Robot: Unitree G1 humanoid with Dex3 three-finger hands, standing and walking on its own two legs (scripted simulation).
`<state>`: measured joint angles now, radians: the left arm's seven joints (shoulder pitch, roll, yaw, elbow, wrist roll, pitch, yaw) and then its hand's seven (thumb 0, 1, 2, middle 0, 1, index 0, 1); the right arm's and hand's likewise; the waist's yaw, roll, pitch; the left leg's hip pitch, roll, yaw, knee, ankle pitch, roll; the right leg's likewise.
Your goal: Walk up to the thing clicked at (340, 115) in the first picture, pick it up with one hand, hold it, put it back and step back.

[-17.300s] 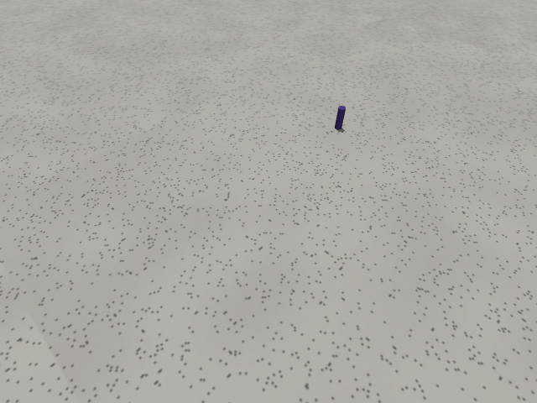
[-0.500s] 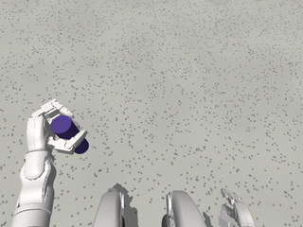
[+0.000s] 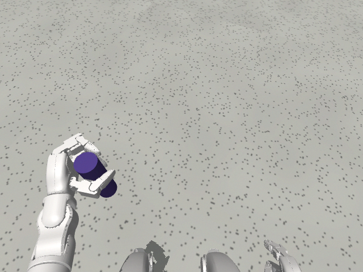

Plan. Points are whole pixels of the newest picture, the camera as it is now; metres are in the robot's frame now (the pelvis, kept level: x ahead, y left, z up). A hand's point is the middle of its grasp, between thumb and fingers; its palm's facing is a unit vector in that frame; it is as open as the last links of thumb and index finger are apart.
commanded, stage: lift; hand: left
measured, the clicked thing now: (98, 177) +0.33 +0.18 +0.00
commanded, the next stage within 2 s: hold in 0.42 s
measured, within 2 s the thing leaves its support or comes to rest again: neither
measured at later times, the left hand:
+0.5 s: hand (94, 157) +0.34 +0.17 +0.07, palm faces +0.12 -0.99 -0.03, open 7.8 cm
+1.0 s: hand (93, 151) +0.34 +0.17 +0.08, palm faces +0.12 -0.99 -0.03, open 7.8 cm
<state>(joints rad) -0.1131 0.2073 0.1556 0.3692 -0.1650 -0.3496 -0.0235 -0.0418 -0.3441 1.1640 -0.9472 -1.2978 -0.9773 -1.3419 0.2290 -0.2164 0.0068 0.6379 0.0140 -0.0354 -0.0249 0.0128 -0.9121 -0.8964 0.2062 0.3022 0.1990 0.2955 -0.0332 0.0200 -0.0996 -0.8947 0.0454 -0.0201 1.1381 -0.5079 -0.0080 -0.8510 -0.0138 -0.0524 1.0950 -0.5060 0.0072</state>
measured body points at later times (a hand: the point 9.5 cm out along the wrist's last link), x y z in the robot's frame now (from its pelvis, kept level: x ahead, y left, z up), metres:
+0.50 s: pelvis +0.01 -0.01 +0.03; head +0.07 +0.00 +0.47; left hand +0.33 +0.22 +0.07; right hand +0.14 -0.25 -0.09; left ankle +0.02 +0.12 -0.65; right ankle +0.02 -0.13 -0.65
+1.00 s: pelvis +0.02 +0.00 +0.04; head +0.07 +0.00 +0.49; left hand +0.33 +0.22 +0.09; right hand +0.14 -0.25 -0.07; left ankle +0.02 +0.12 -0.65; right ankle +0.02 -0.13 -0.65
